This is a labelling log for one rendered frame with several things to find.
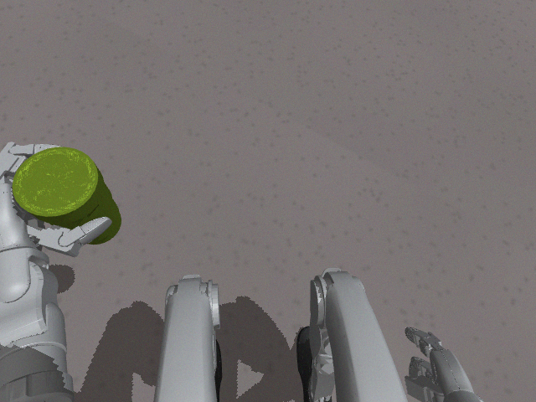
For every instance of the left robot hand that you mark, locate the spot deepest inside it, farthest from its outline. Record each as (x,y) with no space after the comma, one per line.
(19,228)

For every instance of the left robot arm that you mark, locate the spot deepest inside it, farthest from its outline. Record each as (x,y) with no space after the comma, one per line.
(33,347)

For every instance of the cup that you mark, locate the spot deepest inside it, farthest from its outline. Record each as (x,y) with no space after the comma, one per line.
(63,186)

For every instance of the right robot foot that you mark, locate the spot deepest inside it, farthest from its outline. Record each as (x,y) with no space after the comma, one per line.
(304,362)

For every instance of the right robot hand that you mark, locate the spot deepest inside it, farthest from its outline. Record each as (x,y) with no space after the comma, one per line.
(432,382)

